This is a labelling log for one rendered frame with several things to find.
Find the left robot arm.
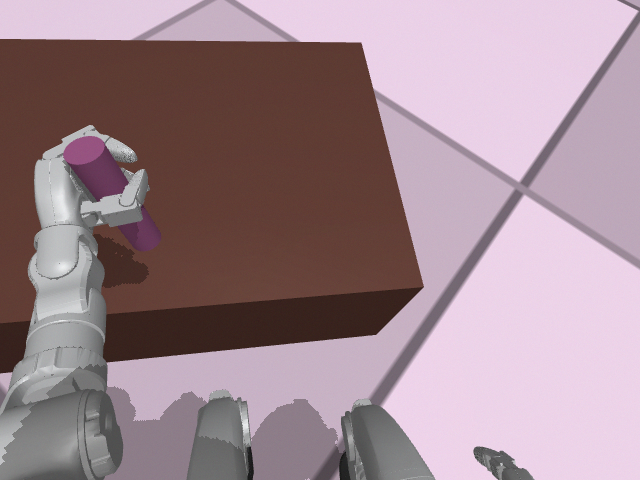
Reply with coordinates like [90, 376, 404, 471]
[0, 224, 123, 480]

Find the left robot hand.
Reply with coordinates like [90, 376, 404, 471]
[34, 125, 150, 235]

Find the can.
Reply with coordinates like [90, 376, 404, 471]
[63, 136, 161, 251]

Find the right robot hand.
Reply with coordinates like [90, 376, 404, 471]
[473, 446, 534, 480]

